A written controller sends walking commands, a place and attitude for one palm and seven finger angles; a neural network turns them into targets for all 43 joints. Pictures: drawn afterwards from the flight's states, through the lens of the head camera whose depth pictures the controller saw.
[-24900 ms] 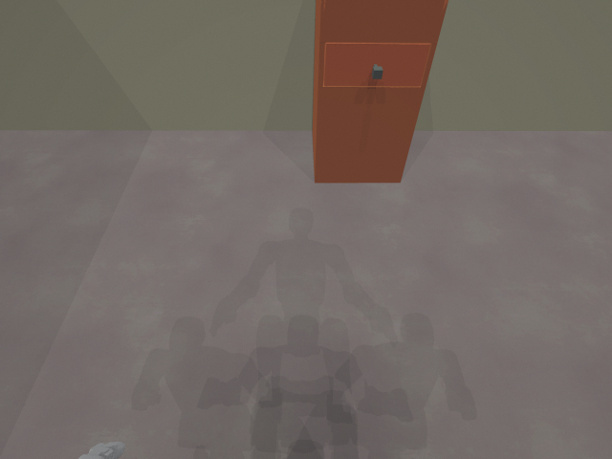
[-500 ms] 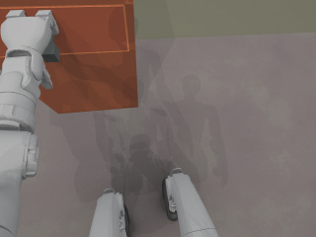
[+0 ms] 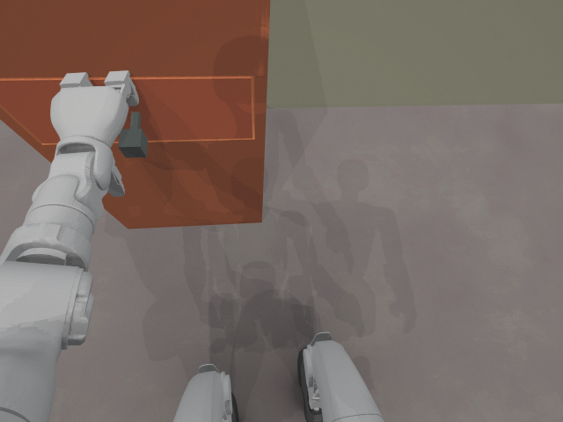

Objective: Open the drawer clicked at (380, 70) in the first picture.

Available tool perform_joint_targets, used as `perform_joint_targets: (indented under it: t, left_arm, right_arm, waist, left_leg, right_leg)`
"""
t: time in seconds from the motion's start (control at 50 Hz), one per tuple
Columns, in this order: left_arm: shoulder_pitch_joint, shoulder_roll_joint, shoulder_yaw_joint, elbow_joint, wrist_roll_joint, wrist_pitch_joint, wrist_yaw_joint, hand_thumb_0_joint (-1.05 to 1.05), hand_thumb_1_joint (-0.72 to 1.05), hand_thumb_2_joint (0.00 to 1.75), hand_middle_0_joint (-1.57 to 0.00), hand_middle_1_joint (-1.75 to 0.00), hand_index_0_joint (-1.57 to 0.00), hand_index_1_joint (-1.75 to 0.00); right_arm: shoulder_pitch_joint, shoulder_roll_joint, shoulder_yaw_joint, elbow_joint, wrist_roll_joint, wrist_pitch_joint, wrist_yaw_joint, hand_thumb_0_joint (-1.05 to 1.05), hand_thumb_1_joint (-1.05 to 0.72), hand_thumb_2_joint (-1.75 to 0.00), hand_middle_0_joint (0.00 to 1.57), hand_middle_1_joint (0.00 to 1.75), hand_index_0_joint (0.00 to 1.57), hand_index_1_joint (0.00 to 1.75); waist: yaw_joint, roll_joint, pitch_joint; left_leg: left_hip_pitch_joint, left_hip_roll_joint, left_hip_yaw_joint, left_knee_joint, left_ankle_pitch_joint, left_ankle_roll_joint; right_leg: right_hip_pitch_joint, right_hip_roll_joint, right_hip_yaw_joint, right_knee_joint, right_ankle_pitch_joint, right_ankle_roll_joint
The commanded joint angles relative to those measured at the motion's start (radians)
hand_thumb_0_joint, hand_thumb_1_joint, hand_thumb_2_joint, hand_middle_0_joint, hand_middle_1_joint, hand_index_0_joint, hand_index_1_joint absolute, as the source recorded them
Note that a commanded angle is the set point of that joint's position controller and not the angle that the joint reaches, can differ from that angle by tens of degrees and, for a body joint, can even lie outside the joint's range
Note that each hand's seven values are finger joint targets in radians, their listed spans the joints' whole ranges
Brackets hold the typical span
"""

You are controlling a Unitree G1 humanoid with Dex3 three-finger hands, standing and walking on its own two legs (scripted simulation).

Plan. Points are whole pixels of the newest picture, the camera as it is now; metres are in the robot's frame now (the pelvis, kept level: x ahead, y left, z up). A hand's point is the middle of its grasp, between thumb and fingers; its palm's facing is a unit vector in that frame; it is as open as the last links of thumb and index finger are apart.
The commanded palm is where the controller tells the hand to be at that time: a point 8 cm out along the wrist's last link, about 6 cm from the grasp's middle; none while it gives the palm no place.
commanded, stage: re-aim the fingers above the handle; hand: left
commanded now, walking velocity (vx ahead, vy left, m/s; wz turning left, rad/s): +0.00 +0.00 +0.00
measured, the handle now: (134, 133) +0.57 +0.18 -0.07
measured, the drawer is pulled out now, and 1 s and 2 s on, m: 0.00 0.00 0.00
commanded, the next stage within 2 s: lower the fingers behind the handle in 1.94 s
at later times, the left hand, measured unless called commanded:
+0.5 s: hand (112, 134) +0.53 +0.19 -0.02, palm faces -0.08 -0.01 -1.00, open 13.7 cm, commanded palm +0.52 +0.18 +0.04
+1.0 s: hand (108, 137) +0.53 +0.20 -0.01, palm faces -0.08 +0.01 -1.00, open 13.8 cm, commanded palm +0.51 +0.20 +0.04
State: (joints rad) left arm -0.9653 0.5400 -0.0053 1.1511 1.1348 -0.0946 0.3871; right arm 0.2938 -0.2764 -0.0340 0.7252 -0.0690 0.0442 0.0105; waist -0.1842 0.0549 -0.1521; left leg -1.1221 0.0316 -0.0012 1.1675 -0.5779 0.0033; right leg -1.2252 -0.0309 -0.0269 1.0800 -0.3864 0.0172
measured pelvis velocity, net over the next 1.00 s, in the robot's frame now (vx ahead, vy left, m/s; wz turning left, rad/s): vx -0.01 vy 0.00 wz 0.00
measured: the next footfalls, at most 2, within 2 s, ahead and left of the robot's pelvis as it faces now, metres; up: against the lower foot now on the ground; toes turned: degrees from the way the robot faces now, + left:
none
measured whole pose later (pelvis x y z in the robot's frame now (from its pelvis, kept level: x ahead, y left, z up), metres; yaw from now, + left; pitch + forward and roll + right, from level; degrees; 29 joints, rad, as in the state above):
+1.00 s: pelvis -0.01 +0.00 -0.01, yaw +0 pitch +30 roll -1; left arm -0.99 0.57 0.01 1.16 1.14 -0.07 0.36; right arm 0.31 -0.28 -0.02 0.73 -0.06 0.04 0.01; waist -0.20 0.06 -0.14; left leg -1.15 0.03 0.01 1.19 -0.56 0.00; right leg -1.26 -0.03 -0.01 1.10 -0.37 0.01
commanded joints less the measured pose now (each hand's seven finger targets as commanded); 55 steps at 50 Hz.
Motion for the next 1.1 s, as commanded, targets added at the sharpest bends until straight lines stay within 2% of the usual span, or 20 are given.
perform_joint_targets:
  t: [0.0,0.08,0.14,0.2,0.24,0.28,0.36,0.4,0.46,0.54,0.6,0.64,0.8,0.84,0.88,0.92,0.94,0.98,1.04,1.08]
  left_arm:
    - [-0.476,0.251,0.051,-0.211,0.004,0.006,0.06,0.0,-0.5,0.3,-0.3,-1.2,-0.3,-1.2]
    - [-0.466,0.221,0.04,-0.215,-0.004,0.014,0.048,0.0,-0.5,0.3,-0.3,-1.2,-0.3,-1.2]
    - [-0.469,0.222,0.035,-0.195,-0.005,0.022,0.044,0.0,-0.5,0.3,-0.3,-1.2,-0.3,-1.2]
    - [-0.484,0.229,0.037,-0.209,-0.003,0.016,0.039,0.0,-0.5,0.3,-0.3,-1.2,-0.3,-1.2]
    - [-0.464,0.199,0.02,-0.185,-0.007,0.018,0.033,0.0,-0.5,0.3,-0.3,-1.2,-0.3,-1.2]
    - [-0.483,0.228,0.039,-0.206,-0.007,0.009,0.031,0.0,-0.5,0.3,-0.3,-1.2,-0.3,-1.2]
    - [-0.496,0.187,0.01,-0.18,-0.001,0.017,0.043,0.0,-0.5,0.3,-0.3,-1.2,-0.3,-1.2]
    - [-0.469,0.23,0.039,-0.156,0.0,0.024,0.044,0.0,-0.5,0.3,-0.3,-1.2,-0.3,-1.2]
    - [-0.52,0.212,0.016,-0.176,0.006,0.03,0.05,0.0,-0.5,0.3,-0.3,-1.2,-0.3,-1.2]
    - [-0.517,0.217,0.011,-0.144,0.001,0.042,0.043,0.0,-0.5,0.3,-0.3,-1.2,-0.3,-1.2]
    - [-0.516,0.263,0.046,-0.182,0.005,0.034,0.04,0.0,-0.5,0.3,-0.3,-1.2,-0.3,-1.2]
    - [-0.502,0.224,0.02,-0.172,0.0,0.035,0.036,0.0,-0.5,0.3,-0.3,-1.2,-0.3,-1.2]
    - [-0.502,0.254,0.033,-0.151,0.002,0.034,0.032,0.0,-0.5,0.3,-0.3,-1.2,-0.3,-1.2]
    - [-0.498,0.277,0.048,-0.152,0.003,0.036,0.033,0.0,-0.5,0.3,-0.3,-1.2,-0.3,-1.2]
    - [-0.414,0.363,0.12,-0.16,-0.007,0.034,0.021,0.0,-0.5,0.3,-0.3,-1.2,-0.3,-1.2]
    - [-0.436,0.288,0.057,-0.182,0.001,0.033,0.017,0.0,-0.5,0.3,-0.3,-1.2,-0.3,-1.2]
    - [-0.422,0.276,0.052,-0.179,0.005,0.029,0.017,0.0,-0.5,0.3,-0.3,-1.2,-0.3,-1.2]
    - [-0.44,0.28,0.057,-0.204,-0.006,0.015,0.011,0.0,-0.5,0.3,-0.3,-1.2,-0.3,-1.2]
    - [-0.438,0.243,0.035,-0.212,-0.013,-0.003,0.009,0.0,-0.5,0.3,-0.3,-1.2,-0.3,-1.2]
    - [-0.469,0.273,0.06,-0.236,-0.016,-0.019,0.015,0.0,-0.5,0.3,-0.3,-1.2,-0.3,-1.2]
  right_arm:
    - [0.232,-0.168,-0.061,0.002,-0.004,-0.002,-0.015,0.0,-0.9,-0.9,0.2,0.3,0.2,0.3]
    - [0.241,-0.165,-0.067,0.006,-0.002,0.001,-0.009,0.0,-0.9,-0.9,0.2,0.3,0.2,0.3]
    - [0.238,-0.167,-0.061,0.011,-0.004,0.003,-0.011,0.0,-0.9,-0.9,0.2,0.3,0.2,0.3]
    - [0.243,-0.168,-0.06,0.011,-0.005,0.003,-0.012,0.0,-0.9,-0.9,0.2,0.3,0.2,0.3]
    - [0.24,-0.164,-0.06,0.011,-0.004,0.002,-0.011,0.0,-0.9,-0.9,0.2,0.3,0.2,0.3]
    - [0.238,-0.168,-0.06,0.009,-0.003,0.003,-0.01,0.0,-0.9,-0.9,0.2,0.3,0.2,0.3]
    - [0.247,-0.166,-0.062,0.011,-0.004,-0.003,-0.008,0.0,-0.9,-0.9,0.2,0.3,0.2,0.3]
    - [0.24,-0.172,-0.056,0.011,-0.005,-0.001,-0.01,0.0,-0.9,-0.9,0.2,0.3,0.2,0.3]
    - [0.244,-0.17,-0.056,0.009,-0.003,-0.006,-0.009,0.0,-0.9,-0.9,0.2,0.3,0.2,0.3]
    - [0.238,-0.171,-0.052,0.008,0.0,-0.011,-0.012,0.0,-0.9,-0.9,0.2,0.3,0.2,0.3]
    - [0.245,-0.174,-0.054,0.008,-0.002,-0.013,-0.014,0.0,-0.9,-0.9,0.2,0.3,0.2,0.3]
    - [0.24,-0.167,-0.054,0.006,0.0,-0.016,-0.014,0.0,-0.9,-0.9,0.2,0.3,0.2,0.3]
    - [0.236,-0.171,-0.048,0.001,0.002,-0.019,-0.019,0.0,-0.9,-0.9,0.2,0.3,0.2,0.3]
    - [0.234,-0.173,-0.047,0.001,0.003,-0.019,-0.019,0.0,-0.9,-0.9,0.2,0.3,0.2,0.3]
    - [0.221,-0.183,-0.04,-0.012,0.004,-0.009,-0.014,0.0,-0.9,-0.9,0.2,0.3,0.2,0.3]
    - [0.223,-0.17,-0.046,-0.018,0.008,-0.011,-0.018,0.0,-0.9,-0.9,0.2,0.3,0.2,0.3]
    - [0.22,-0.17,-0.048,-0.015,0.008,-0.014,-0.019,0.0,-0.9,-0.9,0.2,0.3,0.2,0.3]
    - [0.225,-0.168,-0.052,-0.014,0.009,-0.016,-0.02,0.0,-0.9,-0.9,0.2,0.3,0.2,0.3]
    - [0.23,-0.165,-0.058,-0.005,0.009,-0.024,-0.025,0.0,-0.9,-0.9,0.2,0.3,0.2,0.3]
    - [0.234,-0.169,-0.06,0.001,0.008,-0.025,-0.025,0.0,-0.9,-0.9,0.2,0.3,0.2,0.3]
  waist:
    - [-0.038,0.108,-0.61]
    - [-0.039,0.111,-0.638]
    - [-0.038,0.117,-0.597]
    - [-0.042,0.114,-0.617]
    - [-0.045,0.097,-0.572]
    - [-0.037,0.11,-0.606]
    - [-0.053,0.11,-0.566]
    - [-0.04,0.098,-0.567]
    - [-0.047,0.12,-0.559]
    - [-0.059,0.084,-0.542]
    - [-0.04,0.108,-0.611]
    - [-0.046,0.101,-0.579]
    - [-0.048,0.084,-0.558]
    - [-0.04,0.084,-0.566]
    - [0.008,0.063,-0.611]
    - [-0.019,0.086,-0.582]
    - [-0.017,0.07,-0.58]
    - [-0.026,0.052,-0.61]
    - [-0.03,0.059,-0.579]
    - [-0.033,0.055,-0.606]
  left_leg:
    - [0.282,-0.044,-0.011,-0.096,0.547,0.024]
    - [0.347,-0.037,-0.027,-0.09,0.626,0.016]
    - [0.317,-0.038,-0.024,-0.097,0.587,0.017]
    - [0.326,-0.037,-0.033,-0.101,0.592,0.016]
    - [0.309,-0.037,-0.029,-0.104,0.567,0.017]
    - [0.315,-0.038,-0.031,-0.104,0.559,0.015]
    - [0.303,-0.036,-0.034,-0.11,0.518,0.014]
    - [0.279,-0.039,-0.029,-0.112,0.504,0.017]
    - [0.276,-0.039,-0.033,-0.121,0.471,0.015]
    - [0.225,-0.044,-0.021,-0.116,0.42,0.025]
    - [0.252,-0.044,-0.022,-0.112,0.46,0.023]
    - [0.246,-0.043,-0.017,-0.113,0.448,0.024]
    - [0.197,-0.047,-0.008,-0.11,0.406,0.03]
    - [0.19,-0.048,-0.006,-0.108,0.401,0.031]
    - [0.181,-0.052,0.002,-0.109,0.421,0.032]
    - [0.184,-0.05,0.004,-0.11,0.418,0.032]
    - [0.185,-0.05,0.003,-0.108,0.414,0.032]
    - [0.196,-0.049,0.003,-0.104,0.414,0.033]
    - [0.211,-0.049,-0.003,-0.112,0.409,0.032]
    - [0.226,-0.049,-0.007,-0.107,0.417,0.032]
  right_leg:
    - [0.43,0.054,-0.008,-0.058,0.393,-0.041]
    - [0.406,0.059,-0.016,-0.055,0.402,-0.042]
    - [0.398,0.058,-0.018,-0.06,0.378,-0.042]
    - [0.397,0.057,-0.02,-0.058,0.373,-0.043]
    - [0.389,0.059,-0.022,-0.066,0.358,-0.043]
    - [0.389,0.061,-0.019,-0.058,0.35,-0.046]
    - [0.356,0.062,-0.026,-0.066,0.308,-0.046]
    - [0.376,0.059,-0.022,-0.061,0.31,-0.046]
    - [0.362,0.06,-0.025,-0.065,0.283,-0.049]
    - [0.385,0.058,-0.015,-0.073,0.276,-0.044]
    - [0.412,0.055,-0.012,-0.06,0.31,-0.045]
    - [0.405,0.057,-0.012,-0.07,0.304,-0.045]
    - [0.414,0.054,-0.004,-0.069,0.288,-0.041]
    - [0.425,0.054,-0.001,-0.066,0.292,-0.042]
    - [0.489,0.054,0.007,-0.053,0.323,-0.043]
    - [0.465,0.054,0.006,-0.063,0.328,-0.04]
    - [0.465,0.053,0.004,-0.064,0.323,-0.04]
    - [0.477,0.055,0.008,-0.064,0.332,-0.039]
    - [0.451,0.053,0.003,-0.074,0.316,-0.038]
    - [0.448,0.054,0.006,-0.069,0.319,-0.038]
